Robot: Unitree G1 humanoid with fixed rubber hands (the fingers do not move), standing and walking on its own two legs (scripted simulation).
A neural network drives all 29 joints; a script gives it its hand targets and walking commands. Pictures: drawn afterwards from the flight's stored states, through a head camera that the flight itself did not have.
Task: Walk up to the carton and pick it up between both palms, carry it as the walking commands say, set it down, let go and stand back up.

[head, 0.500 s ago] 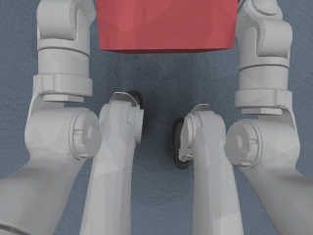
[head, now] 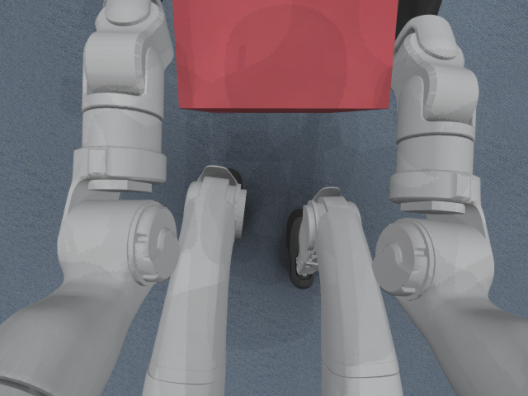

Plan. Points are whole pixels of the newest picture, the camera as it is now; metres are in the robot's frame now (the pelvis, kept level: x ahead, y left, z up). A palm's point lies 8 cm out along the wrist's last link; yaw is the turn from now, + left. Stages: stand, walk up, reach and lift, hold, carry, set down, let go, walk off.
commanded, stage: reach and lift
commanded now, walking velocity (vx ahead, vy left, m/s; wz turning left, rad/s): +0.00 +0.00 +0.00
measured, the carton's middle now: out of the picture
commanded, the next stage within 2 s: none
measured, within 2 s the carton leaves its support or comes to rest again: neither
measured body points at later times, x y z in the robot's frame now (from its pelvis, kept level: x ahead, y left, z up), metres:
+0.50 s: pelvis +0.00 +0.00 +0.05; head +0.29 +0.05 +0.38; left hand +0.51 +0.18 -0.02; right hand +0.52 -0.11 -0.02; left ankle +0.20 +0.10 -0.50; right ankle +0.11 -0.11 -0.50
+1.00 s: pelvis +0.01 +0.01 +0.11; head +0.27 +0.05 +0.47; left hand +0.49 +0.18 +0.05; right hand +0.50 -0.12 +0.06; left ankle +0.20 +0.10 -0.50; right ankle +0.11 -0.11 -0.50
